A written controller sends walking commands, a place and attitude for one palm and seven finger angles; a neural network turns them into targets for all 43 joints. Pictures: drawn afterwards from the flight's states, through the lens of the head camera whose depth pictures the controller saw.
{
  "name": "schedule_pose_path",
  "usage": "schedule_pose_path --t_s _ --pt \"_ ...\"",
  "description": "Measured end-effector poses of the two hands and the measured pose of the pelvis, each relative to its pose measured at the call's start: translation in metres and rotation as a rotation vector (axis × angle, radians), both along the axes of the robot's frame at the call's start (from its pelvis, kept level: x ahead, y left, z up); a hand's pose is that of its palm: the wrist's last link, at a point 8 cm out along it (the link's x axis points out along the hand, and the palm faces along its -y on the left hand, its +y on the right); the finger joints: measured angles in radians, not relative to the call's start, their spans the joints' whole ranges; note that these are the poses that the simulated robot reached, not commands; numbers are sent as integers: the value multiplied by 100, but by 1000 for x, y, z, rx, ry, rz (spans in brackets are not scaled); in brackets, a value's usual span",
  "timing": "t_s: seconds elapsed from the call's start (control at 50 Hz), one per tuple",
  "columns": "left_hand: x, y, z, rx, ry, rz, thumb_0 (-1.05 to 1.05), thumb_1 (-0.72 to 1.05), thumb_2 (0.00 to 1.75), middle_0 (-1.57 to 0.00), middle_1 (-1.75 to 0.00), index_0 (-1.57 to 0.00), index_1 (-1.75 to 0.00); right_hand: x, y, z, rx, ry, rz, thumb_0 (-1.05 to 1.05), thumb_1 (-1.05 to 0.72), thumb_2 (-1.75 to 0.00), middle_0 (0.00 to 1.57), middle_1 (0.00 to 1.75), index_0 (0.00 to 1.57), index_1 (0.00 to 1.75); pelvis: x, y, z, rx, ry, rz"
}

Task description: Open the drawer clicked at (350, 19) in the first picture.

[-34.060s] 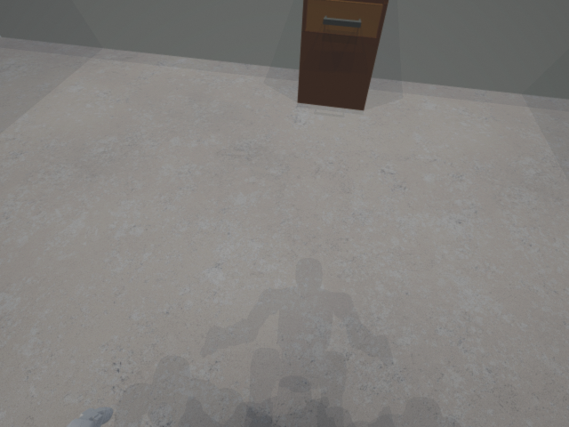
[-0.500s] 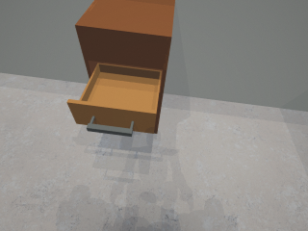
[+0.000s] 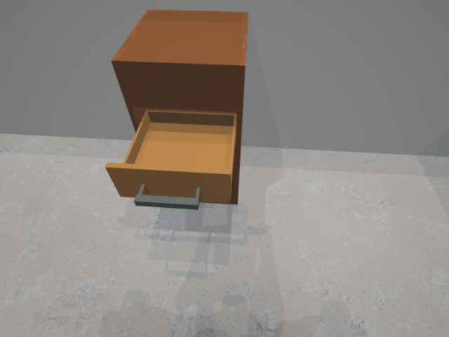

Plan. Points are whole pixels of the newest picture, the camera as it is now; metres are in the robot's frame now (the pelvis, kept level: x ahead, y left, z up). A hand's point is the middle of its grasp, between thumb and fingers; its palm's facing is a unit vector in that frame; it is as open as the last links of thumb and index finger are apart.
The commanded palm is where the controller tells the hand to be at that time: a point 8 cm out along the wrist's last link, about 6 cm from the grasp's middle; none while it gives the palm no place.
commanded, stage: let the arm hang, fingers relaxed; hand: left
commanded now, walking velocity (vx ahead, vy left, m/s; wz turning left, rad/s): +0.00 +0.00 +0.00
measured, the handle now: (168, 195) +0.55 +0.21 -0.24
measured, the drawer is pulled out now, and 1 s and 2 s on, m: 0.30 0.30 0.30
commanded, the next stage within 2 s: look to check the result in 0.24 s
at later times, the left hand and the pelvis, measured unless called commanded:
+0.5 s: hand out of the picture -0.01 +0.15 -0.18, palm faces +0.03 -0.98 -0.18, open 7.3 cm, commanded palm none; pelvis +0.01 -0.01 +0.00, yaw +0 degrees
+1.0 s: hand out of the picture +0.01 +0.15 -0.17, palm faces +0.03 -0.98 -0.19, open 7.3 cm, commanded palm none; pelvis +0.02 -0.02 +0.00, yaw +0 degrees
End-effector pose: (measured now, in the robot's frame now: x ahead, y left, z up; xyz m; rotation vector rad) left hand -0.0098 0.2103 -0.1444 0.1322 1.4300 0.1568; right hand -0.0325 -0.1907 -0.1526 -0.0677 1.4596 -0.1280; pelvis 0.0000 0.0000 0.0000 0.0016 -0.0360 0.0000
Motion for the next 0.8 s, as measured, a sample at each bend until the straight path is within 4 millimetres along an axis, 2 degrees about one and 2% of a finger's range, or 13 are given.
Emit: schedule_pose_path --t_s 0.16,0.44,0.8 --pt "5 1 0 7 -10 0 1 92 90 -20 -29 -20 -30 0 -4 1 -11 -2 -15 0 -91 -90 20 30 20 29 3 -2 0 1 1 -4" --pt "1 -9 -1 -8 30 6 0 91 90 -20 -29 -20 -30 -6 -16 4 -32 46 -18 0 -91 -90 20 30 20 29 8 -7 1 0 8 -4" --pt "12 -15 1 0 24 5 0 91 90 -20 -29 -20 -30 13 -19 2 -18 24 -16 0 -91 -90 20 30 20 29 17 -14 1 -1 11 -6"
